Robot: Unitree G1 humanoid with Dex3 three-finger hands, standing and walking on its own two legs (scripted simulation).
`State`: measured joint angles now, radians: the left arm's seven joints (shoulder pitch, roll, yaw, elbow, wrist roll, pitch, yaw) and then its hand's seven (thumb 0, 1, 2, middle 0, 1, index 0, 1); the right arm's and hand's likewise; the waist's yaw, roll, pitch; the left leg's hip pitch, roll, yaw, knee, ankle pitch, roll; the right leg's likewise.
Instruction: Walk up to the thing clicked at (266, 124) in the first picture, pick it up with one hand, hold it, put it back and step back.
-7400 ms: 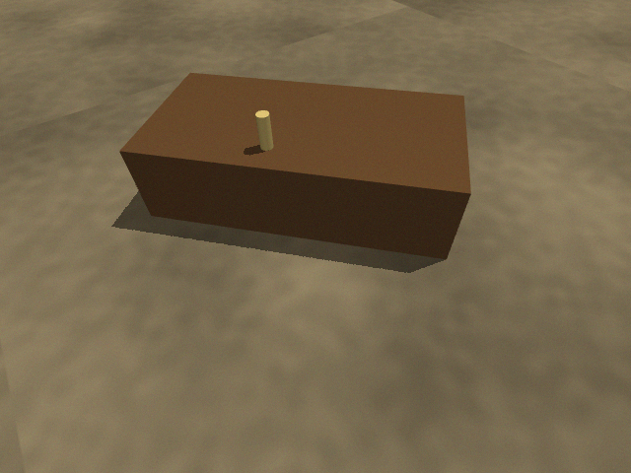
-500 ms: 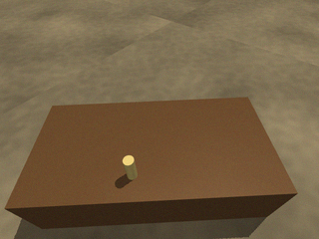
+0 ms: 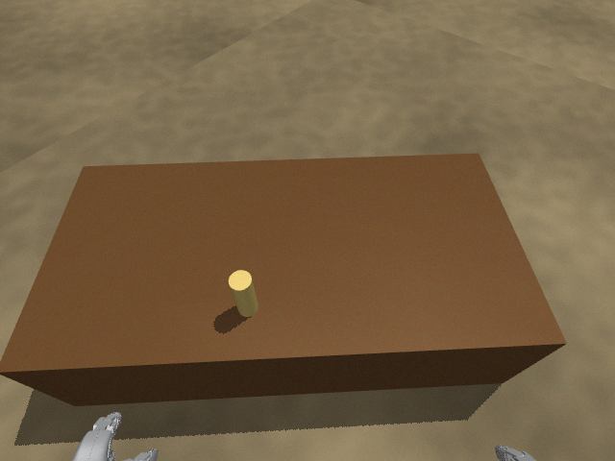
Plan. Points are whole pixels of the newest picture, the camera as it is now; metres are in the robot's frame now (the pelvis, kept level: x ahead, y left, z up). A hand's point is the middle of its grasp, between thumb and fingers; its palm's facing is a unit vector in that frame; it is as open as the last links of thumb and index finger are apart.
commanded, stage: go down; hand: left
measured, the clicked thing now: (244, 294) +0.51 +0.17 -0.34
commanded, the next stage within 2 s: none
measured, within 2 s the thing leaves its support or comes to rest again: neither
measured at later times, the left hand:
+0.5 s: hand (128, 456) +0.17 +0.27 -0.14, palm faces +0.04 -0.95 -0.32, open 16.9 cm
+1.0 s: hand out of the picture +0.15 +0.27 -0.14, palm faces +0.07 -0.94 -0.33, open 17.3 cm
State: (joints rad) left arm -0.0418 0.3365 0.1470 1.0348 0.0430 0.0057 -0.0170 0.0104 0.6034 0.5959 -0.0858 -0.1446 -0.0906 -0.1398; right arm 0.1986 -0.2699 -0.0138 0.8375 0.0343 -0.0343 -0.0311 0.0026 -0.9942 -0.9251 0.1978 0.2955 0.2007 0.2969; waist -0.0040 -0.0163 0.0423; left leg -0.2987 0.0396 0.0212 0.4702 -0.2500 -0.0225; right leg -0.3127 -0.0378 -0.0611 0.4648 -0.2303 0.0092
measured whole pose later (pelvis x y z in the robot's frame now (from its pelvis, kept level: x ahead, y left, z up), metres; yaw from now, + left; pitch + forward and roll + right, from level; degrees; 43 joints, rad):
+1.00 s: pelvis +0.01 +0.01 -0.05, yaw +1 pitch +12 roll -2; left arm 0.35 0.36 0.17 0.19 0.00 0.51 -0.08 0.00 -0.52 0.08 -0.07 -0.07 -0.07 -0.08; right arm 0.26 -0.24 0.01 0.59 0.02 -0.18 -0.14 0.01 -0.85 -0.88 0.20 0.30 0.20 0.30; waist -0.03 0.03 -0.14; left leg -0.66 0.05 -0.03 0.95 -0.49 -0.01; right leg -0.63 -0.04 -0.09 0.88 -0.45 0.02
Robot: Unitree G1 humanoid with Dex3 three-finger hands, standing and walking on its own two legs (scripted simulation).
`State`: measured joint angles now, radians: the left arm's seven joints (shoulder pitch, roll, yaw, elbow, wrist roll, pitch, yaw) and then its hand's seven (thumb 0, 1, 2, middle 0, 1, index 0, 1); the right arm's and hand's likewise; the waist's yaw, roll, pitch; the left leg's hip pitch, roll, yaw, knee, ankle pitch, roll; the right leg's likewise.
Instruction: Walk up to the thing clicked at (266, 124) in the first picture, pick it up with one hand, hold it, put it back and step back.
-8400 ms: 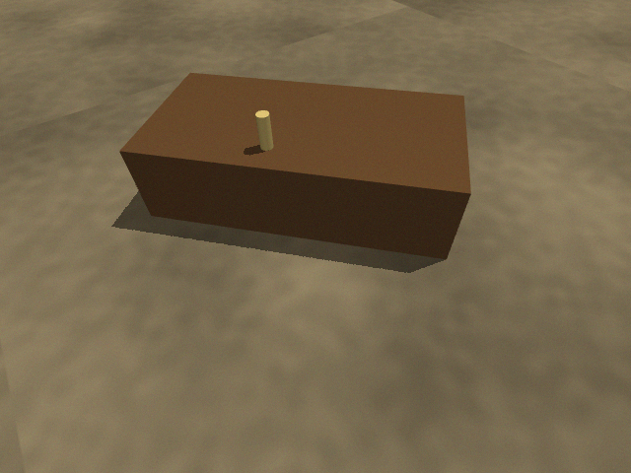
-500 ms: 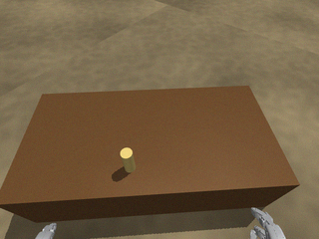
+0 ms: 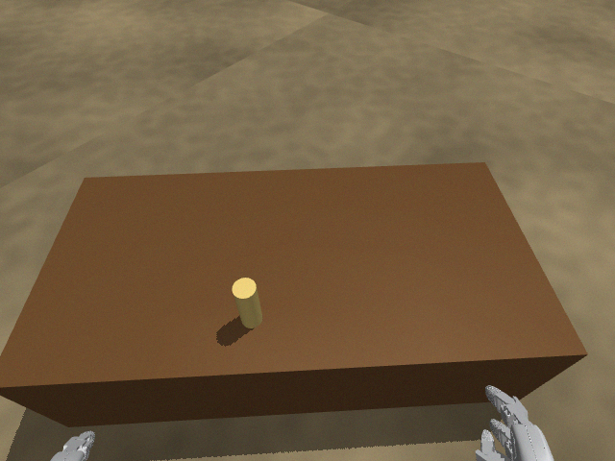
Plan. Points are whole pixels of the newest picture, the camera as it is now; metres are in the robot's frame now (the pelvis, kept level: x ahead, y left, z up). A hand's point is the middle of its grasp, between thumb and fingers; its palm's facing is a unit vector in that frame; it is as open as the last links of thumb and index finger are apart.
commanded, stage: go down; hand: left
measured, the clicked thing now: (248, 304) +0.50 +0.14 -0.29
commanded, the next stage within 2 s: none
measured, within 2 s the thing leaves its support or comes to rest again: neither
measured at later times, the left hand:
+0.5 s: hand (96, 390) +0.25 +0.30 -0.05, palm faces +0.14 -0.96 -0.26, open 17.3 cm
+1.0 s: hand (90, 321) +0.34 +0.32 -0.03, palm faces +0.12 -0.98 -0.14, open 17.5 cm
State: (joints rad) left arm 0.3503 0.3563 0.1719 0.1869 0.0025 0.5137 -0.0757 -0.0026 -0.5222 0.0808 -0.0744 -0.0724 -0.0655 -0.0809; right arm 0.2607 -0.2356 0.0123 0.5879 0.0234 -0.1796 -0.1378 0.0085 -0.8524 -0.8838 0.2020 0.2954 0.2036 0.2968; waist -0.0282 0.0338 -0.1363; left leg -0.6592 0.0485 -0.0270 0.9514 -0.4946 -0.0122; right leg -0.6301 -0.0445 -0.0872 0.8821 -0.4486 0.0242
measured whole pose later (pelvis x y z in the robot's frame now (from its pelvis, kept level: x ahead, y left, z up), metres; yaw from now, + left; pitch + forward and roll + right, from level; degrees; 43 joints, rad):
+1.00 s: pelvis -0.03 +0.00 -0.02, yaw -2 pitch +16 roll -3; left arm -0.45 0.64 0.51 1.01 -0.04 -0.09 -0.40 -0.01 -0.53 0.06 -0.07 -0.02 -0.05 -0.04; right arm 0.36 -0.28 0.02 0.70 -0.02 -0.20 -0.10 0.01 -0.89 -0.90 0.20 0.30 0.21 0.30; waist -0.08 -0.01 -0.07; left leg -0.84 0.06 -0.01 1.03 -0.48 -0.01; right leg -0.82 -0.03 -0.06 0.96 -0.42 0.02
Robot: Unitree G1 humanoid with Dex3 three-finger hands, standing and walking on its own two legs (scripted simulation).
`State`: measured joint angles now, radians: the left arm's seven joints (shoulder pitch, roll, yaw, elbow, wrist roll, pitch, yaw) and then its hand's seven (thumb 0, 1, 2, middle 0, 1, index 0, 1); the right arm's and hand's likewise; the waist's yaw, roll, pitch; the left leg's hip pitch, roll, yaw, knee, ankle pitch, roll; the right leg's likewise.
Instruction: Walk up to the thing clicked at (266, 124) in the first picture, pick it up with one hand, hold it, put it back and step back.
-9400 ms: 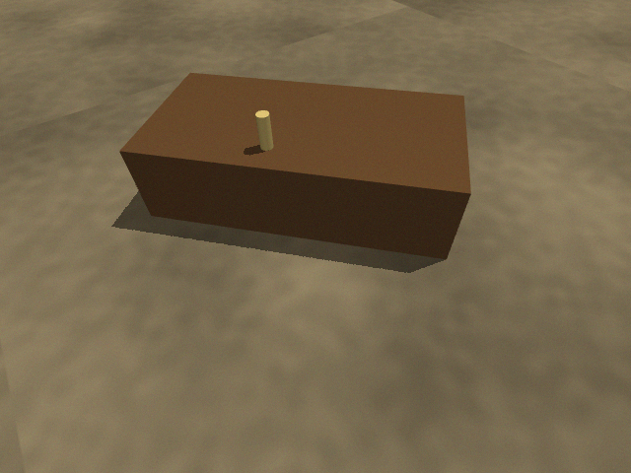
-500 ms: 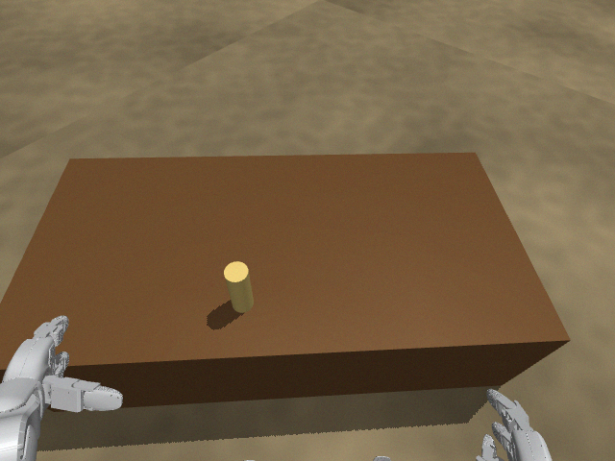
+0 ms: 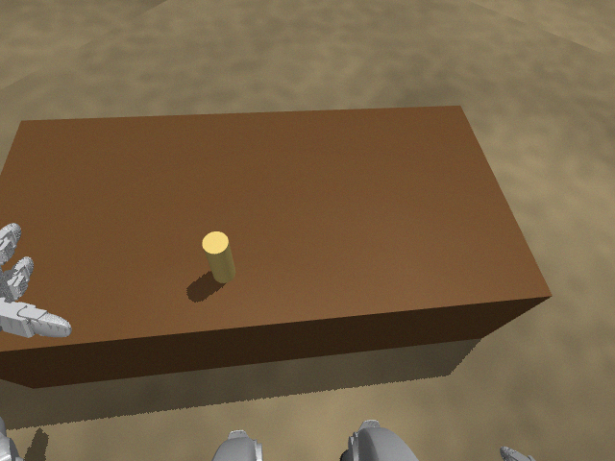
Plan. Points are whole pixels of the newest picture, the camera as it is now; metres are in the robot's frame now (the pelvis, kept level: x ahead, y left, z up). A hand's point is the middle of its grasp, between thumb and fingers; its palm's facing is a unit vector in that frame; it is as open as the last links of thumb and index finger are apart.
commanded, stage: go down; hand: left
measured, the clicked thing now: (220, 258) +0.53 +0.16 -0.28
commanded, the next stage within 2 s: none
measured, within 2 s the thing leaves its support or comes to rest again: neither
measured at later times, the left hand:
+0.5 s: hand (37, 245) +0.41 +0.35 +0.00, palm faces +0.14 -0.99 -0.09, open 17.3 cm
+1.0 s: hand (38, 230) +0.43 +0.35 +0.00, palm faces +0.14 -0.99 -0.06, open 17.3 cm
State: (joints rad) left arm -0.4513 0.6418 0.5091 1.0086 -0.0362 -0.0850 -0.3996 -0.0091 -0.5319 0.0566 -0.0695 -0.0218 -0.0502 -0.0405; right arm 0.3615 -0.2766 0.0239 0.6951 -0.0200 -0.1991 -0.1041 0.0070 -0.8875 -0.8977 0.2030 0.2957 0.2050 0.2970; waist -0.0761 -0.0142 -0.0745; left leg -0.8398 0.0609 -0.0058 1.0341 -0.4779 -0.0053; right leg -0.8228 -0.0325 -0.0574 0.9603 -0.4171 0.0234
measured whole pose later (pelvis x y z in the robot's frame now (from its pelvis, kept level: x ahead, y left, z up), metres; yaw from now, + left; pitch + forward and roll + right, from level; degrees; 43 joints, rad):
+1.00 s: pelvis +0.00 +0.00 -0.02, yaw +0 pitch +24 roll -4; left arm -0.71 0.81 0.62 1.18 -0.07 -0.23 -0.53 -0.01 -0.49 0.07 -0.06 -0.02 -0.04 -0.04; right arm 0.33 -0.30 0.07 0.66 -0.04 -0.13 -0.08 0.00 -0.90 -0.90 0.20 0.30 0.20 0.30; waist -0.13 -0.01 -0.09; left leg -1.05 0.07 -0.04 1.16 -0.52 -0.01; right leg -1.02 -0.03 -0.08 1.06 -0.45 0.02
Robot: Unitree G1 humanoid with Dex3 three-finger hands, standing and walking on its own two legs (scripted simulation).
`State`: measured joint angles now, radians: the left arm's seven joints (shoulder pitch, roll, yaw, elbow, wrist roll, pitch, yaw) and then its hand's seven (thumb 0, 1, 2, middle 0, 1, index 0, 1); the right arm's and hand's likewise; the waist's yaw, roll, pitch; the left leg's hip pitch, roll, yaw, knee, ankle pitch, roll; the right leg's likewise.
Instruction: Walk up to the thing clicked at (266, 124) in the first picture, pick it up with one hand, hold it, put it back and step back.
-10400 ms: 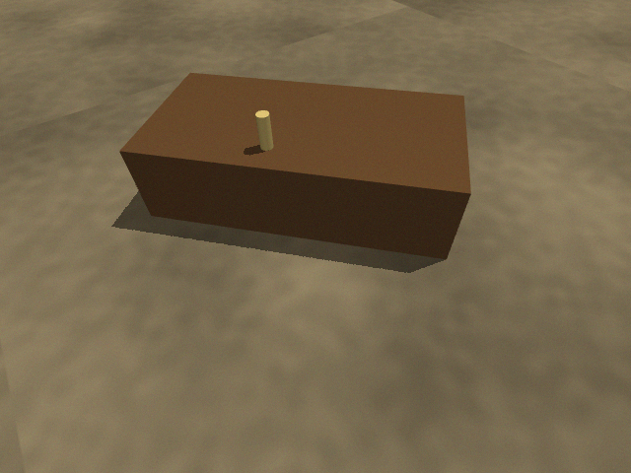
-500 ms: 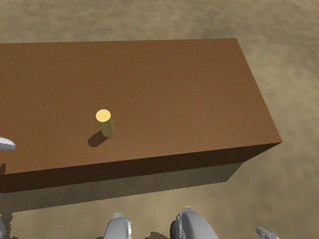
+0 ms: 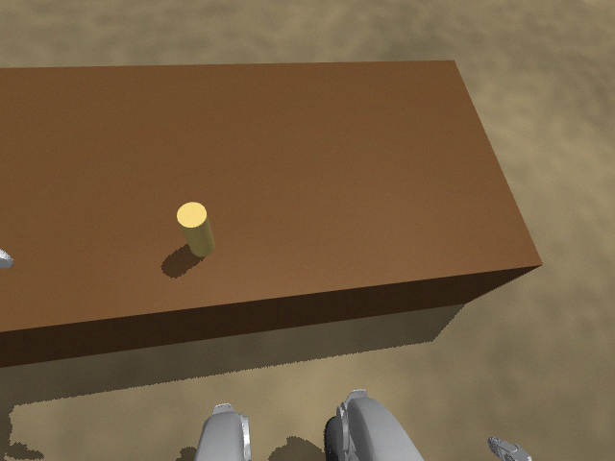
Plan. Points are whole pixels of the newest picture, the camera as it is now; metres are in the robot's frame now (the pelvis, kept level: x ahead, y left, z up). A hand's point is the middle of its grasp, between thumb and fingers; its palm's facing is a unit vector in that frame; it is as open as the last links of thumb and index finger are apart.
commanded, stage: go down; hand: left
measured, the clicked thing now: (197, 231) +0.52 +0.16 -0.25
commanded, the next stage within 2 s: none
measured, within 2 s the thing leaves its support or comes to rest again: neither
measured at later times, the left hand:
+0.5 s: hand out of the picture +0.45 +0.36 +0.03, palm faces +0.14 -0.99 -0.05, open 16.9 cm
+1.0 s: hand out of the picture +0.46 +0.36 +0.04, palm faces +0.14 -0.99 -0.04, open 16.8 cm
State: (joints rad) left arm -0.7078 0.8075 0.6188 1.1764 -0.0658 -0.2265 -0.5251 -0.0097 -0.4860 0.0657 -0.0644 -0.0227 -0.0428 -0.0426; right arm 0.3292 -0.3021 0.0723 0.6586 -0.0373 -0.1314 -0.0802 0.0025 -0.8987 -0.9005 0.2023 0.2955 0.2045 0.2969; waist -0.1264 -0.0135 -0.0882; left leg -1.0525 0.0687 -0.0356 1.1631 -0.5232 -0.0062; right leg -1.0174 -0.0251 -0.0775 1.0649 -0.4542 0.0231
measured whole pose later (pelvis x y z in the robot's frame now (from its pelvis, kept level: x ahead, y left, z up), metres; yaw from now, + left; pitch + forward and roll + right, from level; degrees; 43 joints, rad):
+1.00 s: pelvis -0.01 +0.01 -0.01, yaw -1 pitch +26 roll -5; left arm -0.83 0.90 0.65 1.21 -0.08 -0.25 -0.56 -0.01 -0.37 0.10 -0.05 -0.04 -0.03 -0.06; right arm 0.34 -0.30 0.10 0.65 -0.04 -0.11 -0.07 0.00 -0.89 -0.90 0.20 0.30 0.20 0.30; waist -0.16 -0.01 -0.08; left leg -1.15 0.07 -0.05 1.23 -0.54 0.00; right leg -1.11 -0.02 -0.08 1.11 -0.46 0.03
